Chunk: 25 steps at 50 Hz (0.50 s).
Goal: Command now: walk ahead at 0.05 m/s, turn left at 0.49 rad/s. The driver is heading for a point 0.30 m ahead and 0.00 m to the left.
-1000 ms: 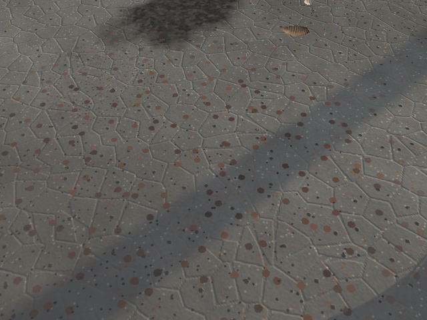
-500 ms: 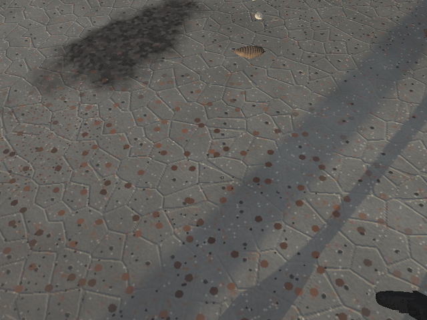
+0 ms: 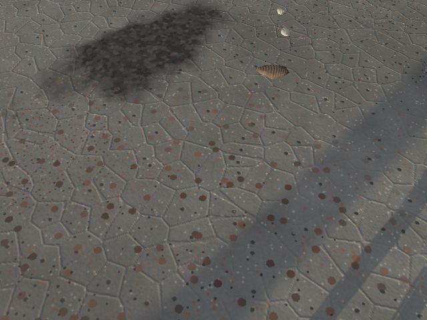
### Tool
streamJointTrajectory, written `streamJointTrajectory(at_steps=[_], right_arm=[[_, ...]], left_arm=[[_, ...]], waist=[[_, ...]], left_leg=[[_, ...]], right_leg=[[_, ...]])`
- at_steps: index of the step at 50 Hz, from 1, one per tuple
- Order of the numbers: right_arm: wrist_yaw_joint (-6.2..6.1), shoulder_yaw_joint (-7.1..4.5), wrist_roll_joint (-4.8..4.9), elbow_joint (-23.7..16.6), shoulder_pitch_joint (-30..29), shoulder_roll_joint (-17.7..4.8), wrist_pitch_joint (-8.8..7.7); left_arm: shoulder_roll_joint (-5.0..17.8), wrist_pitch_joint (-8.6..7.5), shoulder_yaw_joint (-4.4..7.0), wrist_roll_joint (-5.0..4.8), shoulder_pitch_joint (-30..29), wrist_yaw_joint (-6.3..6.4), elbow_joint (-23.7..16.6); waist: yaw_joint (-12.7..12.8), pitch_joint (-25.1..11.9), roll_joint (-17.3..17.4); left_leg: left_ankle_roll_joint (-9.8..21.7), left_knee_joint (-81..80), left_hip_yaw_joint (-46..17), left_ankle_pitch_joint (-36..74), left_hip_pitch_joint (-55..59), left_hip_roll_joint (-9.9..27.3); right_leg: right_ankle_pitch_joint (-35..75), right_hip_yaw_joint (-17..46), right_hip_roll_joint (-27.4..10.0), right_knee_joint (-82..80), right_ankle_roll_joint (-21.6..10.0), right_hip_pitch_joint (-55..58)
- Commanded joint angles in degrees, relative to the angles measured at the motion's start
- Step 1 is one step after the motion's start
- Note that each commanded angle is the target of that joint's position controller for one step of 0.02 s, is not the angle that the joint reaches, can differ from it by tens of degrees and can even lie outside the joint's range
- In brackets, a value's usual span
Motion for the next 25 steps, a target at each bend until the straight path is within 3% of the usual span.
streamJointTrajectory(at_steps=[1,2,3,4,5,6,7,8,10,12,15,17,20,21,22,23,24,25], right_arm=[[-0.62,-2.02,0.55,-4.96,-3.49,-8.36,0.26],[-0.73,-1.54,0.67,-4.99,-2.22,-6.83,0.41],[-0.58,-0.67,0.20,-5.53,-0.06,-3.74,0.35],[-0.50,-1.33,0.40,-6.86,-0.31,-5.58,-0.22],[-0.40,-2.61,-0.42,-5.53,1.99,-9.79,-0.51],[-0.35,-3.29,0.04,-4.15,2.93,-10.73,-0.15],[-0.70,-3.29,0.15,-3.09,3.83,-9.58,0.65],[-0.80,-3.04,0.11,-3.14,3.59,-8.54,1.30],[-0.57,-2.00,0.35,-4.52,1.14,-5.54,1.57],[-0.45,-1.24,0.37,-5.93,-1.48,-4.01,1.32],[0.11,-0.27,-0.15,-6.78,-2.81,-2.92,1.12],[0.41,-0.28,-0.15,-6.69,-2.73,-3.63,1.18],[0.95,-0.31,-0.45,-4.64,1.01,-3.42,1.06],[0.80,-0.49,-0.82,-4.79,1.10,-5.14,1.06],[0.14,-1.13,-1.42,-5.33,2.41,-9.53,1.23],[0.43,-0.44,-2.32,-5.14,-1.38,-8.26,1.03],[0.78,0.83,-2.88,-5.82,-4.21,-3.56,0.18],[0.86,1.41,-3.14,-4.89,-5.73,-1.90,-0.56]], left_arm=[[5.48,-1.98,2.00,-0.43,4.27,-0.56,-2.68],[7.47,-2.21,2.64,-0.06,5.29,-0.50,-2.52],[11.84,-1.86,3.48,1.29,4.44,-0.03,-3.48],[12.91,-1.34,3.91,3.36,3.77,-0.33,-3.24],[9.85,-1.45,3.09,2.91,2.04,-0.36,-4.35],[7.31,-1.45,2.41,2.08,0.14,-0.19,-4.87],[6.53,-1.31,2.18,1.24,-1.40,-0.07,-5.13],[6.21,-1.20,2.00,0.59,-1.74,0.05,-5.02],[6.59,-0.69,1.99,0.75,-0.03,0.14,-4.15],[7.20,-0.17,2.28,0.89,1.81,0.25,-3.35],[8.78,0.31,2.76,0.42,1.00,-0.11,-2.96],[9.48,0.50,2.89,-0.09,1.56,-0.54,-2.19],[8.84,0.57,2.36,-1.50,1.44,-0.80,-0.73],[7.54,0.09,1.83,-1.35,4.52,-0.93,0.65],[4.28,-0.61,0.62,1.15,6.22,-1.47,0.19],[2.25,-0.96,-0.02,1.62,4.40,-1.31,-1.01],[4.66,-0.72,0.30,1.36,2.25,-1.09,-0.22],[4.51,-0.61,0.34,0.83,2.28,-1.22,0.45]], waist=[[3.89,-7.74,8.62],[3.86,-8.32,6.83],[1.76,-9.19,-4.58],[1.26,-7.10,-16.80],[1.16,-7.06,-12.19],[0.64,-6.44,-8.46],[0.14,-5.78,-6.58],[0.75,-4.93,-6.79],[2.05,-4.38,-7.72],[3.55,-5.72,-9.38],[4.09,-7.51,-10.89],[4.47,-7.63,-11.79],[1.92,-6.45,-10.46],[2.28,-6.89,-7.92],[4.13,-10.53,4.03],[4.86,-8.71,13.11],[3.43,-7.04,8.96],[4.42,-6.12,8.48]], left_leg=[[7.42,-4.59,-17.11,2.10,4.88,12.03],[4.95,-1.25,-15.60,-1.86,2.18,9.78],[1.48,9.39,-8.17,-15.33,-4.71,4.60],[-1.40,21.30,1.32,-27.73,-12.32,-1.34],[-3.56,32.30,1.00,-27.13,-13.04,2.33],[-4.66,36.80,1.52,-24.09,-13.32,2.96],[-5.90,39.62,2.32,-21.43,-14.06,3.57],[-6.94,42.02,2.76,-19.16,-15.52,4.02],[-8.07,39.44,5.03,-17.11,-14.41,4.12],[-8.57,33.21,6.08,-17.00,-13.23,4.69],[-7.84,21.93,8.38,-17.58,-4.96,6.19],[-7.04,15.27,10.00,-16.27,-0.82,6.05],[-3.54,-4.97,12.15,-1.74,9.34,5.00],[-1.65,-8.49,8.61,4.83,15.88,7.20],[1.66,-6.57,-3.39,20.78,24.14,17.95],[9.35,-6.25,-7.65,20.09,15.99,23.86],[10.51,-7.73,-5.69,12.08,12.57,21.76],[7.87,-7.50,-2.36,6.78,11.80,18.73]], right_leg=[[6.32,-2.21,0.95,-12.90,-1.47,9.55],[9.99,-0.06,-3.35,-17.09,-3.15,15.05],[15.16,10.95,-15.50,-18.99,-8.60,20.14],[25.06,21.70,-23.10,-20.86,-17.04,17.69],[27.80,20.24,-24.35,-19.82,-19.18,17.02],[28.16,14.48,-21.04,-18.44,-17.23,16.66],[26.93,9.87,-17.87,-17.41,-15.11,17.15],[28.43,7.47,-17.07,-17.01,-14.80,17.49],[31.42,3.49,-14.74,-17.27,-15.47,17.07],[32.95,2.70,-15.06,-16.81,-16.61,20.25],[33.89,1.22,-15.74,-16.14,-17.05,19.23],[33.69,1.63,-16.28,-15.62,-17.32,18.78],[28.40,0.45,-14.54,-12.66,-14.38,15.23],[22.02,-0.68,-13.01,-11.47,-10.54,11.03],[7.01,-5.58,-8.22,-3.03,-5.34,4.55],[-8.71,-7.68,-4.73,-4.33,-2.02,2.85],[-8.76,-6.12,-5.82,-3.32,-0.69,5.97],[-2.55,-6.22,-5.65,-6.84,-0.76,7.53]])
